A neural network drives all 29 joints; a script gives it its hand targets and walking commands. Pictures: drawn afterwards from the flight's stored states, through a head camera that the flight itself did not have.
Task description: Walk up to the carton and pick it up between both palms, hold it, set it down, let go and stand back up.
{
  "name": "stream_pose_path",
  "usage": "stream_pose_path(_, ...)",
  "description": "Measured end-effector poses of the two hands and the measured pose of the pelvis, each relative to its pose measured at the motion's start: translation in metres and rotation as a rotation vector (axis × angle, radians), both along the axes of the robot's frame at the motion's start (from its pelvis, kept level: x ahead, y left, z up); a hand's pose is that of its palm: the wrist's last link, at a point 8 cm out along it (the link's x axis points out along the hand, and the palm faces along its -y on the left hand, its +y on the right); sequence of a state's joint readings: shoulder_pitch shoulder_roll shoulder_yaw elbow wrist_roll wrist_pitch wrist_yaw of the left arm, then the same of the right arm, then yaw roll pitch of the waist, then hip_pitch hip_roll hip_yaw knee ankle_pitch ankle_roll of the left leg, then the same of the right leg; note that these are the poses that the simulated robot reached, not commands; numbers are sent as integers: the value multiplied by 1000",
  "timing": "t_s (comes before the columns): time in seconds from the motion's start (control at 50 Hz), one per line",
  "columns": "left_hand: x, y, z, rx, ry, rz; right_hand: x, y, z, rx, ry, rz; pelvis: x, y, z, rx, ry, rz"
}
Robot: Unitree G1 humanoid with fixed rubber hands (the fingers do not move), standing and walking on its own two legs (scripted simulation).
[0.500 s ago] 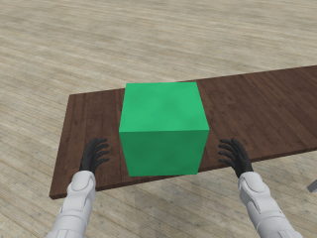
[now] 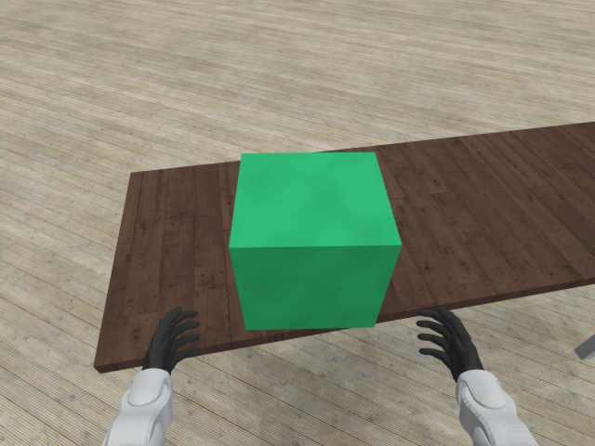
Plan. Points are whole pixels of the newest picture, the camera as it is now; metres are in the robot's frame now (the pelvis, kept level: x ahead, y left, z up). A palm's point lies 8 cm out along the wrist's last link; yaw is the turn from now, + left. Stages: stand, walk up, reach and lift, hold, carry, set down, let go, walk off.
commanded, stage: set down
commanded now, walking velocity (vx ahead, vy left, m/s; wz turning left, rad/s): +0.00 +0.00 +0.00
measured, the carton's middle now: (309, 242) +0.45 +0.02 +0.01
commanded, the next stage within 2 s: let go in 0.64 s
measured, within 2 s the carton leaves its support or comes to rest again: neither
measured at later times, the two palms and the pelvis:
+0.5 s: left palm out of the picture +0.16 +0.22 -0.08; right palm out of the picture +0.17 -0.23 -0.07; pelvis +0.01 +0.00 +0.00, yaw +0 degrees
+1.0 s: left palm out of the picture +0.16 +0.23 -0.08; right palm out of the picture +0.16 -0.22 -0.08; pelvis +0.02 +0.00 +0.00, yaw -1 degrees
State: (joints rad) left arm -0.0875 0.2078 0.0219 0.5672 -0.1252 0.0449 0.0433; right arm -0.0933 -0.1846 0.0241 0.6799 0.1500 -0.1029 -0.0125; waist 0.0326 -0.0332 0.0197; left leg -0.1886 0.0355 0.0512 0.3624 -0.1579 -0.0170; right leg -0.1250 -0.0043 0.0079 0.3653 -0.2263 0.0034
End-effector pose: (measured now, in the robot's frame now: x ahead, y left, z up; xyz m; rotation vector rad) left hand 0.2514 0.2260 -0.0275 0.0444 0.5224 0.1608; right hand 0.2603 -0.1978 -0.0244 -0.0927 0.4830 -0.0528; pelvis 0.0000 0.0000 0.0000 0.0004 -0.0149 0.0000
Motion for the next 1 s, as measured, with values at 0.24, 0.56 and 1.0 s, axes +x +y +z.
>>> stream_pose_path(0.24,-39,2,-18,47,134,-45,-52,-11,-34,-38,116,-8,15,5,0,0,-46,-2)
stream_pose_path(0.56,-74,-1,-50,71,248,-30,-80,-26,-46,-75,175,-11,8,-3,-4,6,-42,0)
stream_pose_path(1.0,-90,2,-55,71,306,-49,-104,-25,-55,-64,217,-52,16,3,-2,3,-72,-13)
